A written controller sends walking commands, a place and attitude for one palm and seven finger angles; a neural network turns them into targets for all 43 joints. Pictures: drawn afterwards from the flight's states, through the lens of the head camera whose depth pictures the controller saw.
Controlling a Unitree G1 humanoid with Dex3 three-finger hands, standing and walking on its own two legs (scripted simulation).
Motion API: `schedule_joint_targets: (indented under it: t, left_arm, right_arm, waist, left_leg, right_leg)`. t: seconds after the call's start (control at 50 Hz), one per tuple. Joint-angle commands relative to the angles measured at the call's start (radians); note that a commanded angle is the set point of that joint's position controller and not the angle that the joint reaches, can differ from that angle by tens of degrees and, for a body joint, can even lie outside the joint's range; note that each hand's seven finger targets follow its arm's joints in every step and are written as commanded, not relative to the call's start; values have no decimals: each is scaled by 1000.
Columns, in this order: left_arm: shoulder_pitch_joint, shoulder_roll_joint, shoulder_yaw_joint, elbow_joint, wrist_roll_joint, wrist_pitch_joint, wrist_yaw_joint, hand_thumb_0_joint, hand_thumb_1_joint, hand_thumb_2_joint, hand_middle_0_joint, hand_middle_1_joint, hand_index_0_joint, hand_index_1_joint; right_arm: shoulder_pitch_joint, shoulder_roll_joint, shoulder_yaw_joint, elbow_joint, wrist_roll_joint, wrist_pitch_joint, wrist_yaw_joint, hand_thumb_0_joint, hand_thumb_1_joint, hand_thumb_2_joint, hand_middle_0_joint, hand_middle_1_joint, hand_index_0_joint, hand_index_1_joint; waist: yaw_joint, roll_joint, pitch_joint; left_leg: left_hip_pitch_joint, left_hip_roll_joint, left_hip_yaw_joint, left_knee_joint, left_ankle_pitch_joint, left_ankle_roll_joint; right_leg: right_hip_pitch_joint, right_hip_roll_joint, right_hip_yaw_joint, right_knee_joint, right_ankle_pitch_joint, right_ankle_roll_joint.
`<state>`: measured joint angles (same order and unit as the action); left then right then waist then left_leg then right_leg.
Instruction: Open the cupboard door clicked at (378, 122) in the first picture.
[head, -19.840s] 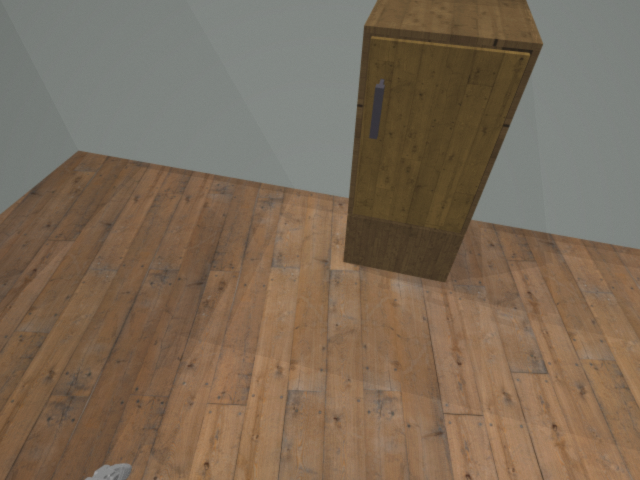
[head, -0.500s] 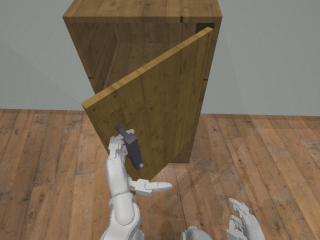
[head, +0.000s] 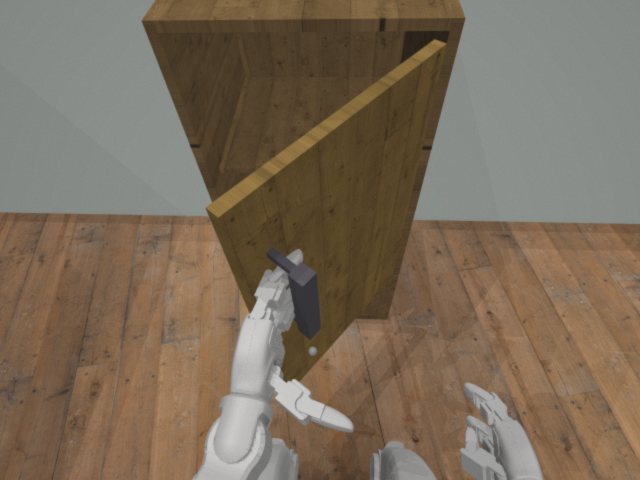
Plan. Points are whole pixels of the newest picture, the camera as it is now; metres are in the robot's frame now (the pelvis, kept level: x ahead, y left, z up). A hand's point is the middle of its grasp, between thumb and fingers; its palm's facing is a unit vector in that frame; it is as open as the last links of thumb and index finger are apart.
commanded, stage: slide the hand sideways off the handle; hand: left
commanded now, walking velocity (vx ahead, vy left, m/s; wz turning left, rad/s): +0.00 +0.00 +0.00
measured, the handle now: (294, 295) +0.33 +0.05 +0.04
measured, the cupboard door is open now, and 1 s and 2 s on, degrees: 51 51 51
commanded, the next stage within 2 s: draw the hand back to the body in 0.90 s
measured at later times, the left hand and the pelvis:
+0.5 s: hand (284, 378) +0.23 +0.05 +0.05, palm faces -0.05 -1.00 +0.02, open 16.1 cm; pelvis +0.02 +0.00 -0.01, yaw +0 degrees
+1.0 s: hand (239, 421) +0.19 +0.10 +0.05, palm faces -0.03 -1.00 -0.01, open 16.3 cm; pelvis +0.01 -0.01 -0.02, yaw +0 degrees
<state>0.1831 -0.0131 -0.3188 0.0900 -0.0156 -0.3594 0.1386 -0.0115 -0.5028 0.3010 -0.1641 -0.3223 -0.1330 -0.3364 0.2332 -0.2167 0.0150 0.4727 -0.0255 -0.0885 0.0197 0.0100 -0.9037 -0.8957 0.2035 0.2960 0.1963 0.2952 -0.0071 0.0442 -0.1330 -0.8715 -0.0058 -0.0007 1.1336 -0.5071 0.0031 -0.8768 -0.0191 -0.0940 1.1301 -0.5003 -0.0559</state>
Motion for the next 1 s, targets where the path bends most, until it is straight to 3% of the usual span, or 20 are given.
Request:
schedule_joint_targets:
  t: [0.0, 0.06, 0.14, 0.2, 0.26, 0.34, 0.44, 0.46, 0.62, 0.74, 0.76, 0.84, 0.92, 0.98]
  left_arm:
    - [-53, -39, 14, -267, 70, -64, 71, 0, -500, 300, -150, -300, -150, -300]
    - [-22, -33, -6, -285, 122, -61, 87, 0, -500, 300, -150, -300, -150, -300]
    - [25, 4, 25, -326, 98, -56, 61, 0, -500, 300, -150, -300, -150, -300]
    - [58, -6, 16, -368, 70, -52, 34, 0, -500, 300, -150, -300, -150, -300]
    - [172, -6, 29, -389, 42, -48, 20, 0, -500, 300, -150, -300, -150, -300]
    - [201, 7, 24, -421, 54, -59, 15, 0, -500, 300, -150, -300, -150, -300]
    - [309, 27, 28, -460, 72, -89, -2, 0, -500, 300, -150, -300, -150, -300]
    - [323, 40, 37, -484, 67, -96, -8, 0, -500, 300, -150, -300, -150, -300]
    - [405, 95, 108, -536, 10, -111, -80, 0, -500, 300, -150, -300, -150, -300]
    - [526, 131, 186, -548, -40, -111, -133, 0, -500, 300, -150, -300, -150, -300]
    - [516, 126, 179, -553, -43, -113, -141, 0, -500, 300, -150, -300, -150, -300]
    - [530, 150, 197, -560, -61, -132, -191, 0, -500, 300, -150, -300, -150, -300]
    - [456, 165, 194, -583, -90, -162, -241, 0, -500, 300, -150, -300, -150, -300]
    - [431, 178, 212, -580, -106, -156, -251, 0, -500, 300, -150, -300, -150, -300]
  right_arm:
    - [-55, -80, -39, -190, 0, -42, 9, 0, -900, -900, 200, 300, 200, 300]
    - [-57, -79, -39, -203, -2, -28, 15, 0, -900, -900, 200, 300, 200, 300]
    - [-56, -79, -36, -217, 3, -16, 5, 0, -900, -900, 200, 300, 200, 300]
    - [-55, -78, -33, -225, 7, -16, -3, 0, -900, -900, 200, 300, 200, 300]
    - [-49, -76, -31, -233, 9, -18, -5, 0, -900, -900, 200, 300, 200, 300]
    - [-49, -80, -32, -236, 8, -21, -4, 0, -900, -900, 200, 300, 200, 300]
    - [-35, -74, -37, -244, 2, -25, 4, 0, -900, -900, 200, 300, 200, 300]
    - [-36, -74, -39, -247, 1, -25, 3, 0, -900, -900, 200, 300, 200, 300]
    - [-42, -77, -43, -253, 11, -23, -12, 0, -900, -900, 200, 300, 200, 300]
    - [-45, -73, -53, -253, 18, -23, -23, 0, -900, -900, 200, 300, 200, 300]
    - [-45, -74, -54, -252, 19, -24, -25, 0, -900, -900, 200, 300, 200, 300]
    - [-51, -76, -59, -244, 23, -28, -32, 0, -900, -900, 200, 300, 200, 300]
    - [-47, -91, -57, -238, 22, -46, -41, 0, -900, -900, 200, 300, 200, 300]
    - [-45, -95, -56, -243, 24, -54, -46, 0, -900, -900, 200, 300, 200, 300]
  waist:
    - [-3, -127, -239]
    - [-5, -94, -229]
    - [4, -110, -222]
    - [-2, -82, -216]
    - [10, -96, -226]
    - [-4, -100, -196]
    - [5, -87, -223]
    - [8, -86, -247]
    - [2, -93, -220]
    - [20, -114, -254]
    - [9, -123, -241]
    - [-3, -122, -215]
    - [-26, -94, -198]
    - [-21, -73, -193]
  left_leg:
    - [83, -24, -28, -134, 124, 18]
    - [78, -21, -26, -130, 108, 17]
    - [66, -24, -25, -137, 93, 18]
    - [85, -22, -26, -141, 104, 16]
    - [96, -20, -29, -143, 161, 14]
    - [88, -16, -38, -128, 161, 16]
    - [76, -18, -36, -99, 208, 15]
    - [72, -19, -33, -91, 218, 16]
    - [24, -23, -28, -59, 182, 17]
    - [-7, -25, -26, -38, 215, 14]
    - [-12, -24, -26, -32, 213, 14]
    - [-55, -22, -28, -7, 176, 16]
    - [-91, -22, -29, 32, 122, 18]
    - [-95, -21, -26, 35, 86, 19]
  right_leg:
    - [171, -1, 84, -186, 129, 16]
    - [143, 1, 82, -174, 116, 12]
    - [174, 4, 91, -195, 100, 11]
    - [173, 7, 84, -191, 125, 13]
    - [201, 13, 69, -175, 200, 13]
    - [160, 16, 62, -157, 197, 15]
    - [160, 16, 66, -120, 257, 13]
    - [175, 14, 72, -114, 278, 15]
    - [178, 12, 100, -127, 264, 24]
    - [233, 7, 121, -121, 348, 36]
    - [227, 3, 125, -121, 356, 40]
    - [209, -5, 152, -132, 311, 45]
    - [155, -13, 178, -143, 200, 47]
    - [116, -6, 169, -148, 87, 38]
